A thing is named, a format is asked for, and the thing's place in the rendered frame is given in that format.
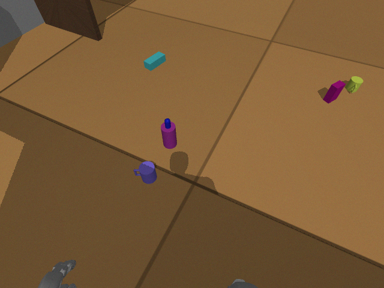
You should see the left robot hand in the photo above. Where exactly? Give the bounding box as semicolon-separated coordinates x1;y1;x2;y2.
38;260;77;288

